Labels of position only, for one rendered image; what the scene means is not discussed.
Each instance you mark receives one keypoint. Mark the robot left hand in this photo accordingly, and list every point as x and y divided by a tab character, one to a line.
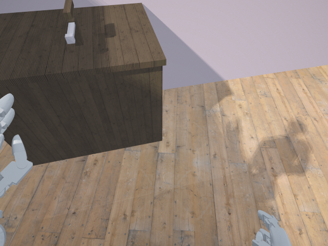
14	172

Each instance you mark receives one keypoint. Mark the counter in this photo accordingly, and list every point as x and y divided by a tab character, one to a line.
100	94

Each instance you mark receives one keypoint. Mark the tap lever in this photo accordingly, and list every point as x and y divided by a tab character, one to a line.
70	33

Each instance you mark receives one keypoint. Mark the robot right hand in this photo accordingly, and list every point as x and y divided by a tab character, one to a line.
277	235

